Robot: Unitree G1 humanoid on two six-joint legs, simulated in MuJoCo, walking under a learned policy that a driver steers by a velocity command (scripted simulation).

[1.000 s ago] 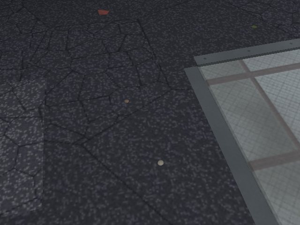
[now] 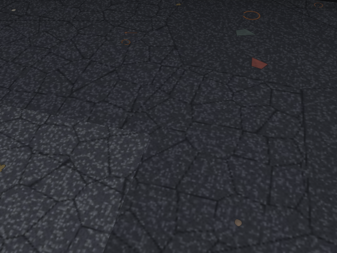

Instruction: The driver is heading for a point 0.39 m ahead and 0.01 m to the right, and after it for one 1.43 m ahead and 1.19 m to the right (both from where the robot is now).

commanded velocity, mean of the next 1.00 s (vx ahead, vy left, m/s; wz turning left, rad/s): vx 0.50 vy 0.00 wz -0.26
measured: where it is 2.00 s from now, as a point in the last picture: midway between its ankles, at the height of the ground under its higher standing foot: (242, 147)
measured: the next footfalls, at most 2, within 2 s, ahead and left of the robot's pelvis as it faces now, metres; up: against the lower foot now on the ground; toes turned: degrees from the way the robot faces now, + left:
left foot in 0.34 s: +0.35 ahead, +0.15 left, +0.00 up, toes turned +1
right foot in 0.86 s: +0.61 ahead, -0.13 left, +0.00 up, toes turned -19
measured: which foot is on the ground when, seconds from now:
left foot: up 0.00-0.32, down 0.34-0.88, up 0.90-1.00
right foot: down 0.00-0.34, up 0.36-0.84, down 0.86-1.00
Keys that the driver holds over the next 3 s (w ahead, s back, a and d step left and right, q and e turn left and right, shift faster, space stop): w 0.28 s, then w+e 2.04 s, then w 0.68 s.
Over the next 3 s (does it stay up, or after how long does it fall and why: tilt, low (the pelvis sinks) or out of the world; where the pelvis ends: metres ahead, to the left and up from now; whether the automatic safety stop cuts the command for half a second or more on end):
stays up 1.19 -0.82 0.00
